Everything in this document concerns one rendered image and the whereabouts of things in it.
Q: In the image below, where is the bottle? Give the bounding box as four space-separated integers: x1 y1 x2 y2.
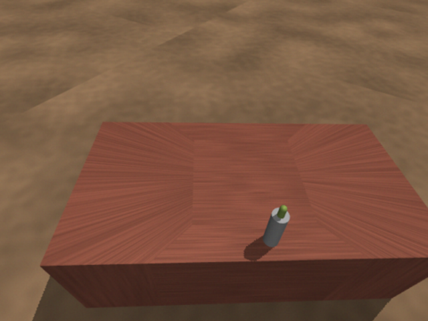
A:
263 205 290 247

